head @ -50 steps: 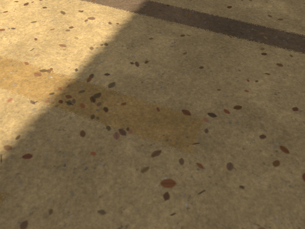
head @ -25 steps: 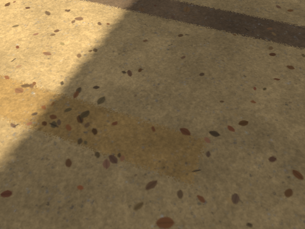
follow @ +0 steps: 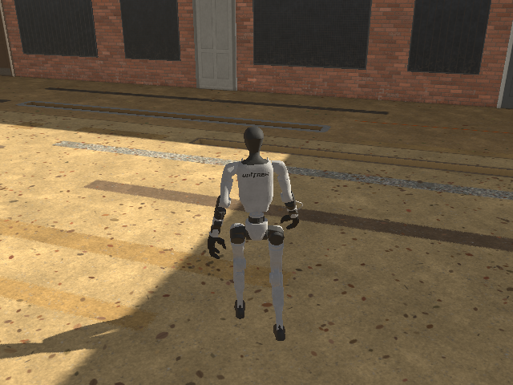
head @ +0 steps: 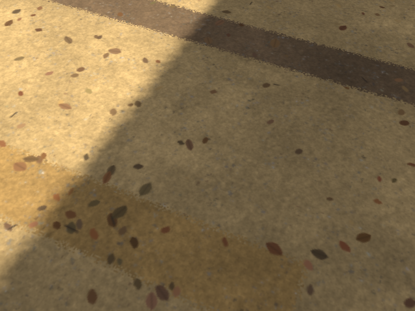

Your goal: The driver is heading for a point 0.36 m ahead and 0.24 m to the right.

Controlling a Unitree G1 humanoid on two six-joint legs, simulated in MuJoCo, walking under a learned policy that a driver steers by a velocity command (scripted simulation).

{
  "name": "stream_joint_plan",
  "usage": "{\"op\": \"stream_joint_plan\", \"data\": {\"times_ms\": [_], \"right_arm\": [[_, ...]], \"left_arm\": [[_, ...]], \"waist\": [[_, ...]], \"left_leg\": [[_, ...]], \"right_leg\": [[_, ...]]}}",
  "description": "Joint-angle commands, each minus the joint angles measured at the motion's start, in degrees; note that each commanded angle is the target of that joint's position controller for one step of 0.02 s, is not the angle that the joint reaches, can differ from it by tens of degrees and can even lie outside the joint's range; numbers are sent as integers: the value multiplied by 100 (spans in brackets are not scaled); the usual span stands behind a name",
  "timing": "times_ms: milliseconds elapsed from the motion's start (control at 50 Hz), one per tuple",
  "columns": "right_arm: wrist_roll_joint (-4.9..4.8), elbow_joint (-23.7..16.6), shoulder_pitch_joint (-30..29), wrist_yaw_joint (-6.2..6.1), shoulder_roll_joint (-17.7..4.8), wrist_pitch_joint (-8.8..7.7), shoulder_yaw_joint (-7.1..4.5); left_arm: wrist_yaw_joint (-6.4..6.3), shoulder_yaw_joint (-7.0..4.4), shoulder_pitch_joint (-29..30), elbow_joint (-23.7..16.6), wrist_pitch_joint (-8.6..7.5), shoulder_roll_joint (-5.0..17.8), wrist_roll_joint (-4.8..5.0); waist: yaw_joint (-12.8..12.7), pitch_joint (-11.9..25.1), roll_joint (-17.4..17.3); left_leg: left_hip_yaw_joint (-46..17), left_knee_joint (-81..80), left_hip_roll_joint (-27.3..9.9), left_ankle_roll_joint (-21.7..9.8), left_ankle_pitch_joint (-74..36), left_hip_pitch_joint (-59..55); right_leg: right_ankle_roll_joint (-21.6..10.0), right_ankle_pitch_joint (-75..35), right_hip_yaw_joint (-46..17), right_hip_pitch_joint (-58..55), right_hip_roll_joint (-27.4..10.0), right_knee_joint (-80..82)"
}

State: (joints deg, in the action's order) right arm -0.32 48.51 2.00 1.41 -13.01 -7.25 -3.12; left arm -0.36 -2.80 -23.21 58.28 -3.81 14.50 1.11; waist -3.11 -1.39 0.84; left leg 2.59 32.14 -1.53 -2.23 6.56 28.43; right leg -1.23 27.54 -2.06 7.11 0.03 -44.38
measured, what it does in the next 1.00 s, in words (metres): walks ahead, turning right: right foot, then left foot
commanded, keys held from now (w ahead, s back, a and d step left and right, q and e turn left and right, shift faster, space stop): w+e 0.46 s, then no key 0.54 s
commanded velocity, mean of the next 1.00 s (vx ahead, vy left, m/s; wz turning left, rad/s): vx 0.34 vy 0.00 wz -0.33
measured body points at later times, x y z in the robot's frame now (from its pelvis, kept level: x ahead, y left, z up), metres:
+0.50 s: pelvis +0.26 -0.04 -0.01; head +0.29 -0.06 +0.44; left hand +0.52 +0.13 -0.10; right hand +0.19 -0.31 -0.15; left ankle +0.11 +0.11 -0.72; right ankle +0.37 -0.16 -0.72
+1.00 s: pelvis +0.42 -0.09 +0.01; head +0.44 -0.10 +0.46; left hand +0.63 +0.10 -0.11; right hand +0.43 -0.38 -0.11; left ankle +0.52 +0.02 -0.72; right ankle +0.37 -0.16 -0.72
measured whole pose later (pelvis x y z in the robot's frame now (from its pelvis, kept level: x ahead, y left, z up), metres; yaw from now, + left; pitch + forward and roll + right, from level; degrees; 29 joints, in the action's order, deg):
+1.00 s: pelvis +0.42 -0.09 +0.01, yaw -21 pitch +1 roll -2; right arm 0.7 53.0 8.3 -1.4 -13.6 -1.7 -3.4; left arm -0.3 -2.3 -8.3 51.4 -1.9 12.8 -0.8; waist 0.8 -0.3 -1.7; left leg -1.1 28.4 -4.3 1.8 8.6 20.3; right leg -3.7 15.8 2.5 11.7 4.6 -26.2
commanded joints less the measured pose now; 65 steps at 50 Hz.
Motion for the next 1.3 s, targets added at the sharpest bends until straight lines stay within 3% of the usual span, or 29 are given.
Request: {"op": "stream_joint_plan", "data": {"times_ms": [20,40,60,100,140,240,340,420,460,480,500,520,540,560,580,600,620,660,700,800,920,960,980,1000,1020,1040,1060,1100,1300], "right_arm": [[44,243,2012,-70,-971,-4,-275],[45,146,1509,-72,-798,-7,-208],[54,141,1189,-57,-630,-10,-167],[116,216,1004,-54,-453,-29,-133],[112,297,1044,-94,-569,-53,-178],[136,388,1214,-236,-790,-8,-254],[54,459,1604,-317,-965,103,-308],[-46,481,1712,-311,-1126,257,-372],[-89,400,1549,-330,-1321,330,-421],[-96,375,1450,-337,-1360,386,-421],[-112,342,1389,-337,-1317,395,-383],[126,139,1513,-310,-865,319,-239],[59,7,2115,-220,-443,137,-57],[-178,67,1542,-172,-961,24,-185],[-281,11,1296,-172,-912,18,-182],[-167,94,1203,-241,-844,54,-178],[-64,139,1160,-296,-913,133,-233],[-21,185,1377,-338,-841,338,-260],[15,205,1439,-377,-718,439,-249],[34,113,884,-360,-568,520,-171],[25,98,529,-297,-668,549,-169],[119,197,759,-269,-698,491,-166],[167,228,833,-287,-947,465,-203],[144,238,665,-309,-1239,480,-252],[100,294,535,-285,-860,524,-192],[68,305,435,-248,-656,552,-159],[81,308,361,-235,-634,557,-147],[77,414,446,-228,-688,510,-155],[31,768,391,-320,-627,592,-131]], "left_arm": [[8,-110,95,-546,-263,709,221],[-33,-122,390,-615,-252,694,196],[-64,-164,542,-634,-207,624,117],[-42,-200,333,-607,-35,373,113],[-29,-207,386,-687,97,206,116],[42,-236,1092,-1031,149,190,35],[234,-147,2124,-1441,114,79,1],[375,-162,2458,-1763,127,167,32],[397,-280,2079,-1795,148,402,46],[389,-404,1424,-1656,145,617,40],[311,-592,538,-1428,138,964,6],[154,-705,52,-1296,157,1535,-73],[173,-666,385,-1544,100,1801,-178],[218,-503,250,-1540,86,1275,-179],[232,-424,514,-1460,47,999,-134],[237,-367,937,-1506,10,810,-49],[213,-308,1282,-1547,7,612,-42],[205,-300,1463,-1545,-35,641,-168],[167,-302,1461,-1443,-88,707,-202],[3,-225,1518,-1257,37,635,-189],[-4,-131,1438,-958,149,561,-202],[-16,-69,1393,-870,173,443,-114],[-25,-29,1186,-858,150,327,-188],[-17,-70,536,-729,130,340,-239],[-45,-35,627,-670,162,249,-233],[-55,-49,992,-707,224,368,-193],[-84,-67,1180,-704,288,418,-145],[-97,-83,1237,-654,390,454,-147],[-114,-93,1124,-194,373,369,-118]], "waist": [[941,1482,-1105],[767,1041,-676],[622,658,-514],[341,387,-704],[246,165,-593],[314,-130,-398],[662,-437,-263],[622,-459,-387],[290,-60,-626],[-104,262,-643],[-572,732,-462],[-441,1280,782],[108,2402,1462],[-275,2482,318],[-138,1716,302],[72,1120,-129],[244,868,-105],[499,805,58],[605,805,100],[482,803,353],[344,567,475],[546,555,257],[399,688,-88],[-108,775,-758],[-28,804,-1016],[112,582,-893],[181,480,-698],[235,415,-559],[301,400,-129]], "left_leg": [[-3307,-1448,-2133,-1056,996,-4405],[-2559,-1580,-1942,-905,493,-3589],[-1990,-1819,-1729,-814,190,-2889],[-1221,-2172,-1443,-709,-59,-2200],[-727,-2362,-1423,-774,-480,-1967],[111,-2542,-1374,-749,-881,-2158],[703,-2491,-1458,-650,-997,-2694],[991,-1912,-1638,-518,-2150,-3374],[1139,-1047,-1628,-397,-4140,-3464],[1191,-67,-1508,-302,-4890,-3311],[1267,1258,-1223,-43,-4434,-2681],[1188,3249,-753,277,-477,-908],[121,5081,337,555,3205,714],[-710,5237,37,452,2919,875],[-574,4903,-205,354,2505,1091],[-528,4404,-469,356,2123,958],[-519,4059,-601,349,1893,699],[-543,3752,-634,360,1596,-1],[-507,3291,-575,423,1253,-80],[-472,1587,-540,522,216,-152],[-399,241,-326,422,304,-722],[-411,-860,-309,223,-892,-1485],[-801,-856,-684,109,-2282,-1986],[-1014,-527,-982,-225,-2735,-2404],[-1036,-615,-955,-365,-1859,-2092],[-946,-738,-758,-235,-1079,-1742],[-814,-750,-615,-103,-827,-1624],[-661,-665,-469,-10,-871,-1671],[-487,-429,-310,-74,-1236,-2001]], "right_leg": [[-212,52,-598,3720,-155,-3211],[-211,-470,-451,3551,-458,-3061],[-200,-823,-427,3329,-626,-2735],[-214,-1188,-439,2796,-816,-2409],[-189,-1401,-395,2895,-857,-2251],[-66,-2581,-392,3450,-805,-1014],[-151,-3036,191,3489,-705,219],[-390,-2268,581,3342,-486,642],[-611,-1691,934,2490,-74,619],[-755,-1653,1035,1625,212,825],[-954,-2442,885,180,388,1402],[-1302,-4228,-861,-1584,-862,1233],[-2586,-4718,-3923,-2913,-2347,1969],[-2256,-5348,-3324,-2648,-2194,2204],[-2001,-5726,-2254,-1984,-1985,2106],[-1694,-5616,-1614,-1090,-1666,2175],[-1556,-5370,-1249,-432,-1480,2381],[-1490,-5796,-865,341,-1321,2630],[-1482,-6166,-528,527,-1214,2729],[-1175,-5641,-23,346,-950,2759],[-1095,-4383,-332,254,-1101,2538],[-724,-3582,-319,397,-838,2171],[-454,-2846,-211,542,-526,1896],[-243,-1767,-25,929,-115,1854],[-128,-1315,108,722,-27,1945],[-118,-1318,134,609,-31,1995],[-151,-1444,115,603,-67,1976],[-201,-1740,33,609,-140,2010],[-124,-2331,49,509,-213,1998]]}}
